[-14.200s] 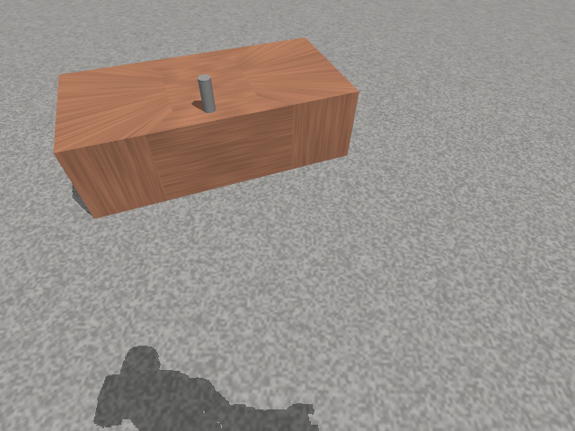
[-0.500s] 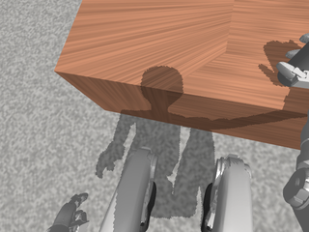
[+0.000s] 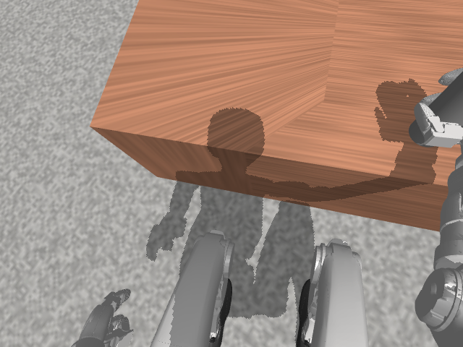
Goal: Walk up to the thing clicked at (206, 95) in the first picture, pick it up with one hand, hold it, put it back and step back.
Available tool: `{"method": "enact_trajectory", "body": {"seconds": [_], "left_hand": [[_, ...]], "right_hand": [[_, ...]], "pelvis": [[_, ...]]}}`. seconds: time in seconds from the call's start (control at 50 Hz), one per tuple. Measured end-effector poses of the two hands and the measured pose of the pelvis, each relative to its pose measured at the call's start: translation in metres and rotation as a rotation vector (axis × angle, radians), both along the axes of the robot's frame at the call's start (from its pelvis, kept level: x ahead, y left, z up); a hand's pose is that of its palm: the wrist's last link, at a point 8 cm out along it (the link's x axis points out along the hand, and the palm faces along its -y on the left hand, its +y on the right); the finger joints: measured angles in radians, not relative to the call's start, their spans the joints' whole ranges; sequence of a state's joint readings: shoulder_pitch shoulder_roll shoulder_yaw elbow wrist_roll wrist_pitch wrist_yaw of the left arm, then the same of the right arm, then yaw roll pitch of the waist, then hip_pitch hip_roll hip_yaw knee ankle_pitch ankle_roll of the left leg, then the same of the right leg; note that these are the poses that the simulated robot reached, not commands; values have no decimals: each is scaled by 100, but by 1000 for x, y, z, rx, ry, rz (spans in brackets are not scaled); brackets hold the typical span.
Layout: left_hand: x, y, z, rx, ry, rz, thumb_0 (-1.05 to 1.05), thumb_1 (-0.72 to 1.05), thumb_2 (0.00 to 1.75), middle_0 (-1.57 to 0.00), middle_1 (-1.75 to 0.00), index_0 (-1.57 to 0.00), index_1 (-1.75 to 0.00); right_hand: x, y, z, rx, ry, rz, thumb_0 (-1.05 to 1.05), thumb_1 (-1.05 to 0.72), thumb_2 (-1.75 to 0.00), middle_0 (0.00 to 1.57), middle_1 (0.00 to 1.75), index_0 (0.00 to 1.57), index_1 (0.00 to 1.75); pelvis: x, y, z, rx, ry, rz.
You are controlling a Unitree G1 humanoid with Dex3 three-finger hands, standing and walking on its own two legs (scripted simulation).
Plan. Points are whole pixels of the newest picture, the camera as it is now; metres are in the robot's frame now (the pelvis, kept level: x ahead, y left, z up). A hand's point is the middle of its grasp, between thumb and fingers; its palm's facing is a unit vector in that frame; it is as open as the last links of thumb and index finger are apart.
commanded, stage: settle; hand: right
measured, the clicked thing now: (453, 108) +0.49 -0.27 +0.01
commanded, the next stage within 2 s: lift in 0.62 s
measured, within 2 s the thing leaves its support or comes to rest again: neither
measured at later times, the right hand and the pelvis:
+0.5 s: hand out of the picture +0.51 -0.27 +0.05, palm faces +0.26 +0.97 -0.01, open 7.7 cm; pelvis +0.01 -0.01 +0.05, yaw +0 degrees
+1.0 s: hand out of the picture +0.49 -0.27 +0.08, palm faces +0.25 +0.97 -0.02, open 7.7 cm; pelvis +0.02 -0.01 +0.07, yaw -1 degrees
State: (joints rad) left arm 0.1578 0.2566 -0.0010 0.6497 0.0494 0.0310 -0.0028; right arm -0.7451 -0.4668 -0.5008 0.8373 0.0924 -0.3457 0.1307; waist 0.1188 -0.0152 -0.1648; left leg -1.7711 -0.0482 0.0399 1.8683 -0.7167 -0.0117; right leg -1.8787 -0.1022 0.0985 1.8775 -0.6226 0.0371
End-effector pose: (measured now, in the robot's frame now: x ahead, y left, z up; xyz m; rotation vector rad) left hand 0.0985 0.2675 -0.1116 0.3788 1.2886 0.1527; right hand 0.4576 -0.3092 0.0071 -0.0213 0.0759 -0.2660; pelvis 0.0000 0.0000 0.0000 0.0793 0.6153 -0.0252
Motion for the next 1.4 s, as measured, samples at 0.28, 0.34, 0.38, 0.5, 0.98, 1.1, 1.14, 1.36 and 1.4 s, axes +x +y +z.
{"method": "enact_trajectory", "body": {"seconds": [0.28,0.34,0.38,0.5,0.98,1.1,1.14,1.36,1.4], "left_hand": [[2,5,41,31,0,5,0,93,87,-20,-29,-20,-28],[3,2,45,26,3,5,0,93,87,-20,-29,-20,-28],[4,-1,48,23,4,5,0,93,87,-20,-29,-20,-28],[6,-9,53,10,4,0,0,93,87,-20,-29,-20,-28],[10,-17,76,-11,-25,-6,0,95,86,-20,-31,-21,-29],[21,-19,95,-14,-61,-2,0,95,87,-20,-31,-21,-29],[25,-20,103,-16,-76,-2,0,94,87,-20,-31,-21,-29],[46,-29,147,-46,-154,-10,0,93,88,-20,-30,-21,-29],[50,-31,155,-53,-168,-13,0,93,88,-20,-30,-20,-29]], "right_hand": [[14,-7,28,20,10,10,0,18,-120,84,119,86,121],[13,-7,30,26,12,9,0,17,-120,83,119,86,121],[13,-8,32,25,11,9,0,17,-120,84,119,86,121],[14,-10,41,15,-7,5,0,17,-120,83,119,86,121],[-4,-7,68,6,-2,11,0,17,-120,82,121,85,123],[-15,-3,90,16,-6,0,0,17,-120,82,121,85,122],[-18,-2,99,15,-7,-1,0,17,-121,82,121,85,122],[-47,6,152,0,-12,9,0,17,-121,83,120,85,122],[-53,8,162,2,-11,5,0,17,-121,83,120,85,122]], "pelvis": [[10,-5,32,7,-3,-9],[12,-6,37,8,-6,-11],[13,-7,39,9,-8,-12],[14,-9,46,10,-12,-14],[15,-11,71,7,-45,-27],[20,-11,89,5,-75,-31],[22,-12,97,3,-88,-35],[31,-13,140,-11,-168,-50],[33,-14,148,-14,-186,-52]]}}
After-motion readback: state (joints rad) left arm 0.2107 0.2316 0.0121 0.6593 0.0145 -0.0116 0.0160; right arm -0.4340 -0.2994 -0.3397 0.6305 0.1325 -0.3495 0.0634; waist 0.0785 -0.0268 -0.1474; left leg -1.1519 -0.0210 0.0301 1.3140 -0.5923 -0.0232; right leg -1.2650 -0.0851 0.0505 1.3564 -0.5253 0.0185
